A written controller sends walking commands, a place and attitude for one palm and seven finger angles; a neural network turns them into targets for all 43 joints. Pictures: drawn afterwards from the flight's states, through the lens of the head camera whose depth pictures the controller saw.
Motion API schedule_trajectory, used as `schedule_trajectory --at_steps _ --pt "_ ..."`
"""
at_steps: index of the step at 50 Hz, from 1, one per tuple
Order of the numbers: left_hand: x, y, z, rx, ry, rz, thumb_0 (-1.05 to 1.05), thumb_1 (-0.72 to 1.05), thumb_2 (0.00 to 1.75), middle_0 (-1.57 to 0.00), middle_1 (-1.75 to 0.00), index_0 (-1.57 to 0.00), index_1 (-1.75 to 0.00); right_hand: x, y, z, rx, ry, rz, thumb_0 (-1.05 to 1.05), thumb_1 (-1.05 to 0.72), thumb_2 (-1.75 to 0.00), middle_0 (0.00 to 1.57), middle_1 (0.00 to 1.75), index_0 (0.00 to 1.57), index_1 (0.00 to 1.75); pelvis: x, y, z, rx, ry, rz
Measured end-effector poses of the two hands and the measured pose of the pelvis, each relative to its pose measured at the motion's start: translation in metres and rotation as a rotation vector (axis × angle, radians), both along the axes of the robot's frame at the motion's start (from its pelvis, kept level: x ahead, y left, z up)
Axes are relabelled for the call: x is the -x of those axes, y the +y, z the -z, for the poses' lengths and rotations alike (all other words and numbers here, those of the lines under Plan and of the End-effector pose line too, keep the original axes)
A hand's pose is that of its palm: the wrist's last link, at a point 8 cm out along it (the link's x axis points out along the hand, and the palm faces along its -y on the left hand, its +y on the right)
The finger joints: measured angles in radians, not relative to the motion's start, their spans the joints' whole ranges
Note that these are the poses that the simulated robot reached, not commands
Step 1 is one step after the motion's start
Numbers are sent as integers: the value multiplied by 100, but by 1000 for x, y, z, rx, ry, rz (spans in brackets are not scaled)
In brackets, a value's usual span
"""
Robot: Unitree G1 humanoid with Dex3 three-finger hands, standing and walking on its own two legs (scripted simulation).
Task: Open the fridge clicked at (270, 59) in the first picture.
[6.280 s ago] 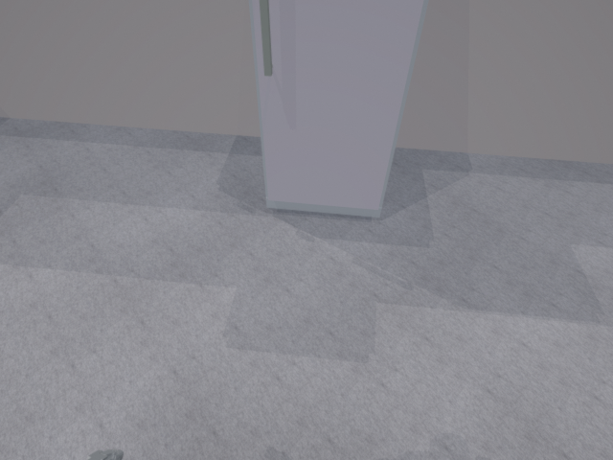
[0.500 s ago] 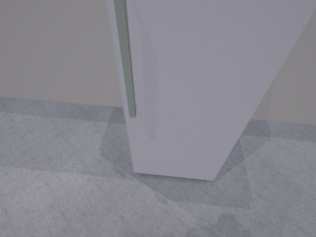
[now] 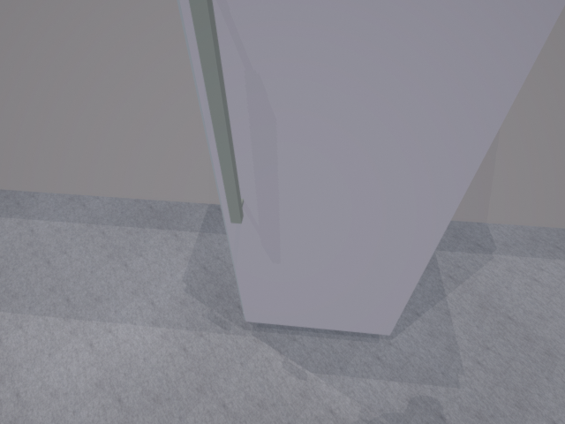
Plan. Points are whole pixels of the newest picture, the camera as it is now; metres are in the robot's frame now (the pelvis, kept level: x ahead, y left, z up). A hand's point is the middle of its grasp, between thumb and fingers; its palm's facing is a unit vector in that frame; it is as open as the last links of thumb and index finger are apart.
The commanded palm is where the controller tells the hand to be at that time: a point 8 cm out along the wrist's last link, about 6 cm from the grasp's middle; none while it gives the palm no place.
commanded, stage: look again from close up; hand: left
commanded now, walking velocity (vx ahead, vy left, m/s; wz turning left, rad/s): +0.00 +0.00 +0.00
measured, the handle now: (225, 123) +0.54 +0.13 +0.16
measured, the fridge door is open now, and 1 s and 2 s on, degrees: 0 0 0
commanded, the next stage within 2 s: none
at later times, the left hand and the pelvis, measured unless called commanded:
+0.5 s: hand out of the picture +0.02 +0.17 -0.17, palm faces +0.01 -0.98 -0.21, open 7.4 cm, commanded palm none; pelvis +0.01 -0.02 +0.00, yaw +0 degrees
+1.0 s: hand out of the picture +0.03 +0.17 -0.17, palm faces +0.01 -0.98 -0.22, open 7.4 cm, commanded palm none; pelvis +0.01 -0.02 +0.00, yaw +0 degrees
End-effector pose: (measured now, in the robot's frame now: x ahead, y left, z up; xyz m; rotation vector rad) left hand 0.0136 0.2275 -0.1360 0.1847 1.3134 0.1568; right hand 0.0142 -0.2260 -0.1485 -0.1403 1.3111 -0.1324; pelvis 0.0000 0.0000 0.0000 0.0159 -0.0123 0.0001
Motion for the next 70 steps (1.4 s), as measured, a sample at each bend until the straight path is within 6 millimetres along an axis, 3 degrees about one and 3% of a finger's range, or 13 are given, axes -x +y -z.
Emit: schedule_trajectory --at_steps 12,26,42,70 --pt "0 -10 4 20 27 -1 0 90 90 -20 -30 -20 -30 -16 -17 -7 31 5 -13 1 -91 -90 20 30 20 30 -6 -11 -1 4 2 0" --pt "-5 -9 4 10 33 -9 0 90 90 -20 -30 -20 -30 -23 -21 -8 34 16 -21 1 -91 -90 20 30 20 30 -11 -16 -2 5 1 -4" --pt "-11 -9 1 1 23 -10 0 90 90 -20 -30 -20 -30 -23 -24 -7 30 26 -23 0 -91 -90 20 30 20 30 -13 -18 -3 3 2 -6" --pt "-5 -19 1 7 36 -20 0 90 90 -20 -30 -20 -30 -22 -32 -8 33 33 -23 0 -91 -90 20 30 20 30 -14 -27 -4 1 0 -6"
